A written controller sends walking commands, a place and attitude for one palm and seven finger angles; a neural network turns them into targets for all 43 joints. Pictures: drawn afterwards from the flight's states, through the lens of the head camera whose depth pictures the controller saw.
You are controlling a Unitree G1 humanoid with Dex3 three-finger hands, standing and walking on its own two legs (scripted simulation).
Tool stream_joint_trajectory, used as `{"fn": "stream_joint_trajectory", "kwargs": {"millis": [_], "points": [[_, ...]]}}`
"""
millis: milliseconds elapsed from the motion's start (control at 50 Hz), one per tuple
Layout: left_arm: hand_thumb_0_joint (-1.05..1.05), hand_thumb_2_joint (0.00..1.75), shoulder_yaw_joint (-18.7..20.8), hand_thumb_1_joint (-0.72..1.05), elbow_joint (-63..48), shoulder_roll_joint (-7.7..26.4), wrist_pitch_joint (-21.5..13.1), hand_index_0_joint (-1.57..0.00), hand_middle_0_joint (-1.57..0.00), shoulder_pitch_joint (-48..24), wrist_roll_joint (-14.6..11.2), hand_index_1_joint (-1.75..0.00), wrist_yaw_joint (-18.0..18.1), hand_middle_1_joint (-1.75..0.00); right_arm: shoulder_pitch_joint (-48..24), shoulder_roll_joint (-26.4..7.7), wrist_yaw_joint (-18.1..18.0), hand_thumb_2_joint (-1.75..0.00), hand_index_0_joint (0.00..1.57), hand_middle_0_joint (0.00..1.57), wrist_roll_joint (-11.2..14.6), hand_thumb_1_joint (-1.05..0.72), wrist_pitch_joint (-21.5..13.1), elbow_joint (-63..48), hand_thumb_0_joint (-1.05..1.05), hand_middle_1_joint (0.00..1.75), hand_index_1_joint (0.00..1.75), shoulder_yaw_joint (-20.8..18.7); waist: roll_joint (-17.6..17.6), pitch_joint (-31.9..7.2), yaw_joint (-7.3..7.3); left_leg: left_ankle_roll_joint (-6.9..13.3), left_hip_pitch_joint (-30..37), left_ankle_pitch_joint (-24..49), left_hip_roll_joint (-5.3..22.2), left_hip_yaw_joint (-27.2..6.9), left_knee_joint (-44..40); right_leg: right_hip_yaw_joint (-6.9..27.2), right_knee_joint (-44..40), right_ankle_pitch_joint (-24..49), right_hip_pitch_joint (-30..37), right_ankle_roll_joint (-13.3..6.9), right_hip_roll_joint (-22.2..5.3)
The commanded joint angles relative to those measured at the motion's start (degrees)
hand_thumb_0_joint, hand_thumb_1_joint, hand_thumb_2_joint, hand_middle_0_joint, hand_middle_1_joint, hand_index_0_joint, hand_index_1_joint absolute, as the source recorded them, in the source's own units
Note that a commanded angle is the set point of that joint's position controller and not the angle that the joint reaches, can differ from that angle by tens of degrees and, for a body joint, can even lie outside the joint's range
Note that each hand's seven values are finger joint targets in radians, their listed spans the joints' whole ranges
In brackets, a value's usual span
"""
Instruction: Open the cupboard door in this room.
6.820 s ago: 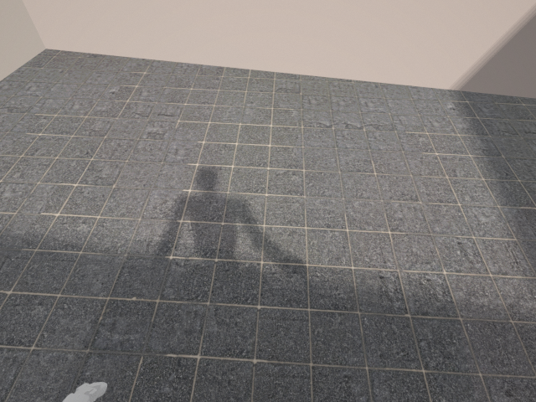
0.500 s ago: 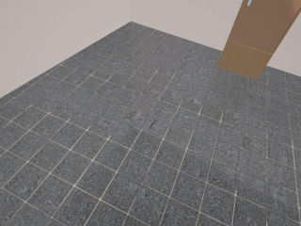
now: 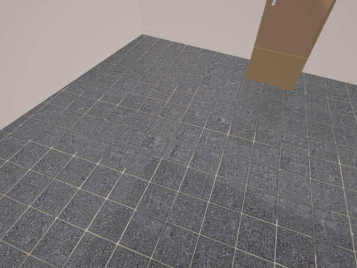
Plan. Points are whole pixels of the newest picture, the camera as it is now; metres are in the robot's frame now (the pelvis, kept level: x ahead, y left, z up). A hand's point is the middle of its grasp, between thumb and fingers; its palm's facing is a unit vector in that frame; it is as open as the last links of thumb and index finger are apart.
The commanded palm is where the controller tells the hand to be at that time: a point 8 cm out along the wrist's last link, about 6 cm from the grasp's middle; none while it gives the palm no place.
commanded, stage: turn or walk to find it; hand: left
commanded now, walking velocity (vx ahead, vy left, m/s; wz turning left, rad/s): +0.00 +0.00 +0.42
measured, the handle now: out of the picture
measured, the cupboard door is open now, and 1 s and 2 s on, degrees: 0 0 0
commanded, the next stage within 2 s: stand and wait in 0.20 s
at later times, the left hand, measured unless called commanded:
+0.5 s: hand out of the picture -0.01 +0.18 -0.18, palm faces +0.13 -0.97 -0.19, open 7.4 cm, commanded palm none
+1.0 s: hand out of the picture +0.02 +0.17 -0.18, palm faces +0.06 -0.98 -0.21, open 7.3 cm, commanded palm none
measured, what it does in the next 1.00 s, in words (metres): stands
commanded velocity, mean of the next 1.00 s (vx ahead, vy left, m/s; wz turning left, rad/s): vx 0.00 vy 0.00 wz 0.07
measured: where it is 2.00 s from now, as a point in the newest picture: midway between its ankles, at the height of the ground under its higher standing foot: outside the picture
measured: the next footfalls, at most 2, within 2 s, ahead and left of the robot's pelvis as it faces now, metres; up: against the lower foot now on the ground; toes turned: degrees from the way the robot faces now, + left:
none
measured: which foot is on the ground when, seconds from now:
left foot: down 0.00-1.00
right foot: down 0.00-1.00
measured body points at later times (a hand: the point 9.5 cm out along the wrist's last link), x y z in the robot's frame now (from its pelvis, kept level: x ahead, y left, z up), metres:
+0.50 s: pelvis -0.01 +0.01 -0.01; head +0.01 +0.01 +0.44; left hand -0.02 +0.23 -0.17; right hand +0.02 -0.22 -0.16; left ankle +0.01 +0.12 -0.74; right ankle +0.01 -0.11 -0.74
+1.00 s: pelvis +0.01 -0.01 +0.00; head +0.01 -0.01 +0.45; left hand +0.02 +0.22 -0.16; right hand +0.00 -0.23 -0.17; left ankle +0.01 +0.12 -0.74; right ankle +0.01 -0.11 -0.74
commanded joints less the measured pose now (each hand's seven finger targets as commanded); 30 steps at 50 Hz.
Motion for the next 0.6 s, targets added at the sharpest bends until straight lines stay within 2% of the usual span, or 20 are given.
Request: {"fn": "stream_joint_trajectory", "kwargs": {"millis": [0,80,140,180,220,240,260,300,320,340,360,400,460,500,540,580], "points": [[0.00,0.90,0.91,0.90,-1.22,5.93,-0.27,-0.20,-0.20,3.67,0.01,-0.30,0.27,-0.30,2.02,-3.75,-0.32,-0.90,0.20,0.20,-0.11,-0.90,-1.16,-2.23,0.00,0.30,0.30,-0.90,-0.21,2.99,0.57,0.92,-3.44,1.64,3.91,-4.69,-4.40,5.42,-6.32,-0.64,-2.04,-0.87,-5.74],[0.00,0.90,1.88,0.90,-2.32,6.53,0.34,-0.20,-0.20,3.34,0.12,-0.30,0.53,-0.30,2.15,-3.83,-0.08,-0.90,0.20,0.20,-0.27,-0.90,-0.42,-3.07,0.00,0.30,0.30,-1.43,-0.33,3.76,0.82,1.16,-7.54,0.09,3.56,-5.45,-2.13,4.40,-4.25,-4.62,-2.98,-0.82,-6.49],[0.00,0.90,2.86,0.90,-3.72,7.50,0.83,-0.20,-0.20,3.00,0.36,-0.30,0.55,-0.30,1.86,-3.76,0.17,-0.90,0.20,0.20,-0.50,-0.90,0.38,-4.67,0.00,0.30,0.30,-2.02,-2.90,4.20,0.79,1.10,-10.98,-3.28,2.07,-5.10,1.84,5.66,-5.07,-10.84,-5.13,-1.64,-8.66],[0.00,0.90,3.50,0.90,-5.05,8.41,1.11,-0.20,-0.20,1.71,0.61,-0.30,0.62,-0.30,2.19,-3.62,0.35,-0.90,0.20,0.20,-0.65,-0.90,0.90,-5.84,0.00,0.30,0.30,-2.52,-4.74,3.62,0.34,1.03,-11.61,-5.03,1.42,-4.35,5.72,6.78,-6.13,-14.41,-7.14,-2.88,-10.96],[0.00,0.90,3.58,0.90,-5.75,7.88,0.98,-0.20,-0.20,0.98,0.78,-0.30,0.57,-0.30,3.06,-2.82,0.34,-0.90,0.20,0.20,-0.68,-0.90,0.75,-6.13,0.00,0.30,0.30,-2.70,-5.51,1.63,-0.36,1.00,-8.18,-3.97,1.30,-4.02,7.85,7.14,-6.29,-14.33,-9.82,-3.70,-11.79],[0.00,0.90,3.53,0.90,-5.92,7.68,0.96,-0.20,-0.20,-0.03,0.82,-0.30,0.55,-0.30,3.57,-2.58,0.36,-0.90,0.20,0.20,-0.69,-0.90,0.58,-5.99,0.00,0.30,0.30,-2.69,-4.68,1.52,-0.80,1.12,-7.56,-3.25,1.59,-4.92,6.88,6.06,-5.02,-13.67,-10.49,-3.39,-10.95],[0.00,0.90,3.43,0.90,-6.19,7.01,1.03,-0.20,-0.20,-0.59,0.80,-0.30,0.53,-0.30,3.90,-2.94,0.36,-0.90,0.20,0.20,-0.67,-0.90,0.38,-6.11,0.00,0.30,0.30,-2.58,-1.88,1.85,-1.10,1.48,-7.93,-3.06,2.54,-6.77,4.58,4.41,-2.81,-13.22,-10.83,-2.51,-9.11],[0.00,0.90,3.03,0.90,-6.11,5.18,1.16,-0.20,-0.20,-0.01,0.70,-0.30,0.36,-0.30,2.46,-4.27,0.21,-0.90,0.20,0.20,-0.78,-0.90,-0.30,-6.62,0.00,0.30,0.30,-2.48,5.93,3.10,-0.28,3.06,-11.13,-5.10,6.16,-13.31,-3.55,-0.11,3.32,-9.05,-8.68,0.06,-4.20],[0.00,0.90,2.66,0.90,-5.71,4.09,1.10,-0.20,-0.20,1.58,0.70,-0.30,0.25,-0.30,0.99,-5.47,0.01,-0.90,0.20,0.20,-0.62,-0.90,-0.73,-6.96,0.00,0.30,0.30,-2.58,9.63,1.67,0.63,4.43,-11.38,-5.96,8.42,-16.86,-7.09,-1.48,6.16,-5.39,-6.32,0.85,-2.75],[0.00,0.90,2.33,0.90,-5.10,3.80,0.98,-0.20,-0.20,2.39,0.88,-0.30,0.22,-0.30,-0.20,-6.31,-0.22,-0.90,0.20,0.20,-0.42,-0.90,-1.07,-7.32,0.00,0.30,0.30,-2.65,9.64,0.86,1.13,5.41,-11.02,-4.10,9.34,-18.35,-8.22,-1.52,6.95,-3.59,-4.58,1.10,-2.34],[0.00,0.90,2.20,0.90,-4.55,3.79,0.90,-0.20,-0.20,3.12,0.93,-0.30,0.17,-0.30,-1.04,-6.54,-0.37,-0.90,0.20,0.20,-0.24,-0.90,-1.25,-7.54,0.00,0.30,0.30,-2.70,8.67,0.29,1.61,5.73,-11.15,-2.85,9.29,-17.91,-8.07,-1.01,6.35,-3.06,-2.94,1.12,-2.51],[0.00,0.90,1.93,0.90,-3.51,4.08,0.44,-0.20,-0.20,4.41,0.98,-0.30,0.08,-0.30,-1.96,-6.01,-0.35,-0.90,0.20,0.20,-0.19,-0.90,-1.52,-7.59,0.00,0.30,0.30,-2.51,5.56,-0.45,1.95,4.64,-10.63,-0.07,7.23,-14.44,-5.86,0.12,2.28,0.50,-0.60,1.04,-3.83],[0.00,0.90,1.76,0.90,-2.81,5.38,-0.14,-0.20,-0.20,4.01,0.84,-0.30,0.09,-0.30,-1.28,-4.91,-0.15,-0.90,0.20,0.20,-0.09,-0.90,-1.36,-6.97,0.00,0.30,0.30,-2.04,-0.32,-0.11,0.79,2.31,-8.04,3.92,4.11,-9.35,-1.81,2.61,-1.77,2.31,-1.29,-0.11,-6.22],[0.00,0.90,1.50,0.90,-2.70,5.91,-0.48,-0.20,-0.20,3.32,0.70,-0.30,-0.01,-0.30,-1.27,-4.97,-0.13,-0.90,0.20,0.20,-0.14,-0.90,-1.40,-6.40,0.00,0.30,0.30,-1.73,-0.67,0.15,0.29,1.75,-4.91,3.73,3.74,-7.92,-2.19,3.60,-3.82,0.18,-3.31,-0.39,-6.56],[0.00,0.90,1.41,0.90,-2.56,6.12,-0.49,-0.20,-0.20,2.82,0.71,-0.30,-0.16,-0.30,-1.63,-5.33,-0.29,-0.90,0.20,0.20,-0.08,-0.90,-1.51,-6.07,0.00,0.30,0.30,-1.78,-0.31,0.29,0.00,1.64,-2.16,5.17,4.30,-6.80,-1.93,4.39,-4.50,2.34,-4.52,-0.44,-6.17],[0.00,0.90,1.91,0.90,-2.89,6.87,-0.04,-0.20,-0.20,2.07,0.76,-0.30,-0.26,-0.30,-1.84,-5.78,-0.54,-0.90,0.20,0.20,-0.05,-0.90,-1.15,-6.19,0.00,0.30,0.30,-1.94,-0.52,1.00,-0.26,1.42,-2.45,5.33,4.73,-5.51,-0.43,5.34,-3.68,4.56,-4.88,-0.74,-6.07]]}}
